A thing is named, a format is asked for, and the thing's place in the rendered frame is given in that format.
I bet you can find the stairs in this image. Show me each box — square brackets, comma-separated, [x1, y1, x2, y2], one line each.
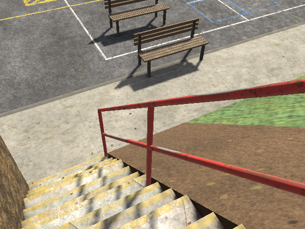
[21, 155, 246, 229]

